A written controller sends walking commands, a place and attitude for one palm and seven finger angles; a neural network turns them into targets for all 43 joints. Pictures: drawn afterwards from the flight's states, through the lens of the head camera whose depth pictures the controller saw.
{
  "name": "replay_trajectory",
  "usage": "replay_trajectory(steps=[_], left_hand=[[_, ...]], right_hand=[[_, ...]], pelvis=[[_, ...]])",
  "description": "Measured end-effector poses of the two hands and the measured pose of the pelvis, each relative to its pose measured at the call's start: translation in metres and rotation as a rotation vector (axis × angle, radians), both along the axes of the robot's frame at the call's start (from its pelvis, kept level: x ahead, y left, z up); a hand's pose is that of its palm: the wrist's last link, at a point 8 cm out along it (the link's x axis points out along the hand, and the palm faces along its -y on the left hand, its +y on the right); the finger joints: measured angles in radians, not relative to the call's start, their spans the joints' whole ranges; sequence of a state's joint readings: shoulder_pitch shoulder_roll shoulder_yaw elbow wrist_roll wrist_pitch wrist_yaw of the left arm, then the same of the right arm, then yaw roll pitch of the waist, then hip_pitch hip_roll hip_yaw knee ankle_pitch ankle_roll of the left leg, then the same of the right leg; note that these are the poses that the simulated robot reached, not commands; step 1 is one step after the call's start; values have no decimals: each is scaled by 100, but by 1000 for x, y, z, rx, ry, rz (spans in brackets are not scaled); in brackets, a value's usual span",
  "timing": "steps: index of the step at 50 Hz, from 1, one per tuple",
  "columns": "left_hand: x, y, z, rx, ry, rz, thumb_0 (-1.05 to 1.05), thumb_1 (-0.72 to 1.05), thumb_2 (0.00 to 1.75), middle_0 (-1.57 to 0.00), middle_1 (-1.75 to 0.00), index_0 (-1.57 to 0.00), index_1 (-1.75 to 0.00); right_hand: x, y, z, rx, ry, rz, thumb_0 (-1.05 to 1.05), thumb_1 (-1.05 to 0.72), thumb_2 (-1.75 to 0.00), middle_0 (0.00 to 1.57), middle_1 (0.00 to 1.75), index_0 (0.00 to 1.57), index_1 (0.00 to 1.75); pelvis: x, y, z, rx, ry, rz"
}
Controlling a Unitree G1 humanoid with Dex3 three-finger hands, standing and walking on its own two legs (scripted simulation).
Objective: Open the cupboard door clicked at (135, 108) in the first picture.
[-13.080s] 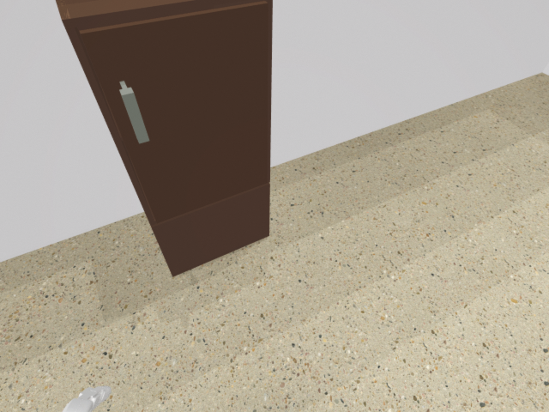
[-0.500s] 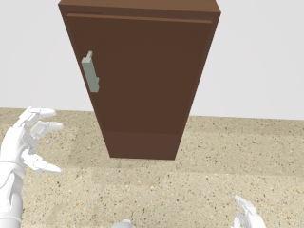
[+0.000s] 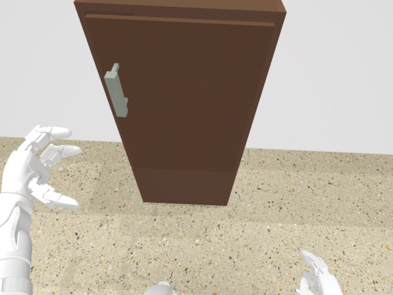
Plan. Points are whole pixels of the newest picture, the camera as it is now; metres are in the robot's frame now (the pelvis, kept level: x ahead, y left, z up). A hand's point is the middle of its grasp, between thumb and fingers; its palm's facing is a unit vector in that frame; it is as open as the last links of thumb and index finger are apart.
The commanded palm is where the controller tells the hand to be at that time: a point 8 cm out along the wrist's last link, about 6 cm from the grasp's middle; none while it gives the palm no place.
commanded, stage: move the hooked fingers beside the handle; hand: left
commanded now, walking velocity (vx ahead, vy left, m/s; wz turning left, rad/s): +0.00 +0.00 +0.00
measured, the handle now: (119, 90) +0.58 +0.24 +0.06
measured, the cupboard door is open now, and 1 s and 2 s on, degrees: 0 0 0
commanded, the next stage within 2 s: none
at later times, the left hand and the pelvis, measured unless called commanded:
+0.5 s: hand (78, 137) +0.40 +0.28 +0.08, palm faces +0.02 -1.00 +0.00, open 14.0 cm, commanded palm +0.38 +0.33 +0.08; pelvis +0.00 +0.02 -0.01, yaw -1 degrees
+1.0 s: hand (85, 111) +0.48 +0.30 +0.08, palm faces +0.03 -1.00 +0.00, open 14.0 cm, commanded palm +0.46 +0.34 +0.07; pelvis +0.01 +0.02 -0.02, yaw -3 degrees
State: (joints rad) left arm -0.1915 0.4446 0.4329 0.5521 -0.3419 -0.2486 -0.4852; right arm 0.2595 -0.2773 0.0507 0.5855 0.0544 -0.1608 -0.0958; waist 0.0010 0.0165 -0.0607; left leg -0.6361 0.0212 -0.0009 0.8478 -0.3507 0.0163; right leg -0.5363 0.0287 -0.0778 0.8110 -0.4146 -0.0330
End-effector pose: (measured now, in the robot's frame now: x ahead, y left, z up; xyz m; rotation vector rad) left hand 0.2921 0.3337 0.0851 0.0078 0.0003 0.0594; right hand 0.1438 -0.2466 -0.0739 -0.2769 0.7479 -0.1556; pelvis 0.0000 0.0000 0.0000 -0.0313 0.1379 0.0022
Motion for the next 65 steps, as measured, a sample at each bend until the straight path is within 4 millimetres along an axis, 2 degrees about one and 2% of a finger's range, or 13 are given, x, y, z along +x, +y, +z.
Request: replay_trajectory(steps=[8,21,32,46,65], left_hand=[[31,-7,4,-4,-20,-55,-1,-50,30,-30,-120,-30,-120],[69,1,-2,-2,-8,-26,-1,-50,30,-30,-120,-30,-120],[114,-1,-4,-2,9,-43,-1,-50,30,-30,-120,-30,-120],[154,14,-8,-5,22,-22,-1,-50,30,-30,-120,-30,-119],[203,18,-5,-15,31,-14,-1,-50,30,-30,-120,-30,-119]], right_hand=[[-21,-2,-5,-13,57,-42,1,-91,-90,20,30,21,30],[-60,0,-17,-22,192,-93,1,-91,-90,20,30,21,30],[-85,-1,-25,-42,297,-136,1,-91,-90,20,30,21,30],[-121,-7,-30,-64,454,-205,0,-91,-90,20,30,21,30],[-148,-4,-30,-86,578,-263,0,-91,-90,20,30,21,30]], pelvis=[[-2,6,-1,-3,17,-9],[-3,15,-5,-8,53,-17],[-2,19,-10,-16,99,-22],[4,20,-17,-24,160,-37],[8,22,-24,-41,225,-44]])
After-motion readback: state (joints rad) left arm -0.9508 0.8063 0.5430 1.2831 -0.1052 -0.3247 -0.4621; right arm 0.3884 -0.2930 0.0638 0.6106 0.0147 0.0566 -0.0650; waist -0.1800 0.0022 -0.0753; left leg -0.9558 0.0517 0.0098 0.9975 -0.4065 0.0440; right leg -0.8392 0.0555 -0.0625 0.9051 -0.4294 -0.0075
